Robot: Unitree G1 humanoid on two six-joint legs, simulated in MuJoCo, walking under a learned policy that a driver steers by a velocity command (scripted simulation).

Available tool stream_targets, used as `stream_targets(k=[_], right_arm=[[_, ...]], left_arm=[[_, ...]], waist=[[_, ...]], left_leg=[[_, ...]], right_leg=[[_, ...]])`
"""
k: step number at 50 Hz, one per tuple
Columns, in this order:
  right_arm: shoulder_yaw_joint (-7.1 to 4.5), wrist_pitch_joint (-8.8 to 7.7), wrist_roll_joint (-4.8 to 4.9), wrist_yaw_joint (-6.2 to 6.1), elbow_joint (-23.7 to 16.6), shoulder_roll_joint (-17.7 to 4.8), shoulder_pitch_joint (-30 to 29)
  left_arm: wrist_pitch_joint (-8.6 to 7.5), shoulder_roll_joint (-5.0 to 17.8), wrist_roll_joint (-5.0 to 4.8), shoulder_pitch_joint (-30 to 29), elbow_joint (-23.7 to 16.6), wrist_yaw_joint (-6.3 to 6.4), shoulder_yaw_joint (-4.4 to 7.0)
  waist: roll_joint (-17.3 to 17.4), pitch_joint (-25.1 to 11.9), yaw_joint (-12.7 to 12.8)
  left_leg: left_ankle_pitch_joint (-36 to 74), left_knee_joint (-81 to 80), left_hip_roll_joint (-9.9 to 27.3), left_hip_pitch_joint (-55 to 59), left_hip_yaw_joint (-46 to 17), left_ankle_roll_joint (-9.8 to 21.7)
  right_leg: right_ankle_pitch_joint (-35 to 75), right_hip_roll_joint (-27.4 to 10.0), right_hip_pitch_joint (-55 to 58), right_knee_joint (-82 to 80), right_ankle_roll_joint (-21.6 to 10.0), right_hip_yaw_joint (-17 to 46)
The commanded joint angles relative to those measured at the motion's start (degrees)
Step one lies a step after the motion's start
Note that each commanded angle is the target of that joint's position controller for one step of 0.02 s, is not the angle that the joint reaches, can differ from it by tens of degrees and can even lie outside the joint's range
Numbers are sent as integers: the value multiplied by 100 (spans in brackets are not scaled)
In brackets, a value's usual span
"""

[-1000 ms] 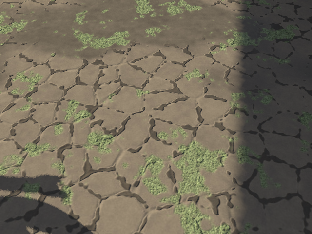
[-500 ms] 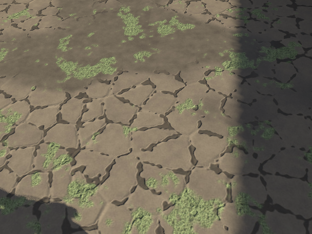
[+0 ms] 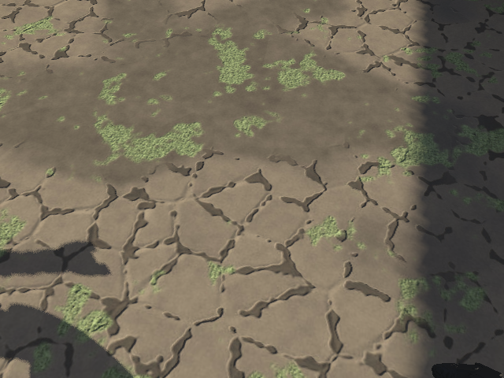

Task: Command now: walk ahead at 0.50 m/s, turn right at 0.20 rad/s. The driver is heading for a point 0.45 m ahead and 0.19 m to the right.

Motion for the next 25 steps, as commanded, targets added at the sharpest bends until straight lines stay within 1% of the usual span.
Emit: stream_targets(k=[1, 2, 3, 4, 5, 6, 7, 9, 11, 13, 16, 18, 19, 20, 21, 22, 23, 24, 25], right_arm=[[-255, 30, 18, -94, 115, -842, 1454], [-200, -5, -4, -72, 112, -634, 1098], [-161, -65, -45, -60, 109, -491, 870], [-166, -101, -79, -47, 144, -461, 759], [-180, -139, -96, -44, 191, -471, 746], [-203, -169, -111, -52, 247, -535, 761], [-224, -186, -129, -72, 299, -598, 799], [-248, -179, -144, -137, 399, -671, 927], [-253, -152, -137, -194, 448, -737, 986], [-262, -119, -108, -238, 477, -826, 1057], [-303, -17, -46, -282, 612, -956, 1418], [-332, 90, 0, -288, 684, -1007, 1600], [-347, 146, 23, -292, 700, -1034, 1637], [-363, 197, 41, -300, 692, -1077, 1608], [-384, 239, 52, -317, 653, -1149, 1520], [-412, 277, 65, -343, 611, -1237, 1449], [-434, 323, 69, -371, 573, -1304, 1383], [-434, 359, 91, -392, 530, -1323, 1271], [-387, 320, 50, -403, 434, -1229, 1273]], left_arm=[[-254, 857, -212, -332, -593, -16, 172], [-212, 772, -142, -506, -621, 19, 186], [-119, 688, -89, -399, -577, 53, 226], [-29, 537, -79, -231, -519, 57, 212], [42, 392, -79, -144, -488, 58, 199], [92, 342, -79, -177, -530, 66, 203], [123, 343, -70, -284, -593, 77, 217], [121, 349, -41, -560, -727, 72, 238], [77, 301, -25, -820, -829, 12, 230], [51, 213, -5, -1206, -966, -68, 187], [47, 106, 3, -1806, -1264, -182, 119], [51, 104, -6, -2092, -1478, -262, 103], [55, 116, -12, -2181, -1576, -304, 105], [60, 148, -21, -2195, -1656, -344, 119], [71, 221, -26, -2115, -1707, -371, 154], [92, 328, -26, -1933, -1724, -383, 210], [111, 486, -36, -1496, -1664, -383, 304], [114, 741, -51, -712, -1493, -344, 457], [157, 1185, -45, 237, -1264, -226, 669]], waist=[[668, -965, -790], [461, -514, -611], [621, -340, -404], [707, -269, -286], [658, -227, -224], [591, -150, -184], [517, -92, -176], [407, -2, -229], [361, 34, -294], [294, 117, -434], [168, 304, -691], [162, 376, -772], [185, 383, -766], [235, 346, -705], [333, 223, -593], [477, 20, -442], [580, -265, -170], [519, -677, 283], [89, -1186, 713]], left_leg=[[-824, -1582, 2020, 3347, -2706, 1042], [-624, -1877, 1774, 2565, -2162, 909], [-380, -2100, 1560, 2072, -1681, 774], [-190, -2282, 1443, 1717, -1379, 736], [105, -2391, 1403, 1531, -1107, 765], [393, -2467, 1391, 1448, -855, 784], [618, -2511, 1381, 1448, -648, 796], [958, -2540, 1354, 1619, -306, 790], [1167, -2552, 1272, 1783, 34, 707], [1236, -2588, 1245, 1916, 307, 636], [1424, -2493, 1462, 2530, 478, 634], [1728, -2276, 1618, 3050, 568, 616], [1987, -2127, 1683, 3249, 619, 587], [2468, -1928, 1722, 3371, 695, 537], [3330, -1629, 1718, 3423, 796, 469], [4302, -1204, 1704, 3457, 873, 402], [5067, -501, 1660, 3399, 939, 335], [5126, 585, 1489, 3032, 1054, 188], [3722, 2199, 1230, 1786, 1054, -64]], right_leg=[[205, -431, -3288, 2271, -142, 427], [622, -626, -3096, 1914, -108, 344], [948, -798, -2752, 1645, -91, 386], [1148, -853, -2454, 1575, -53, 388], [1274, -861, -2370, 1565, -18, 373], [1453, -869, -2462, 1509, 18, 399], [1675, -871, -2625, 1385, 52, 445], [2217, -844, -2966, 893, 111, 531], [2812, -793, -3005, 207, 119, 431], [3210, -756, -2916, -456, 100, 158], [3182, -732, -3168, -1048, 18, -94], [2865, -690, -3397, -1287, -68, -235], [2637, -647, -3424, -1366, -125, -326], [2382, -566, -3307, -1436, -202, -442], [2110, -411, -3001, -1476, -300, -611], [1816, -207, -2586, -1447, -410, -796], [1572, 23, -1969, -1445, -546, -933], [1800, 261, -845, -1809, -743, -968], [1966, -37, 905, -2116, -1042, -185]])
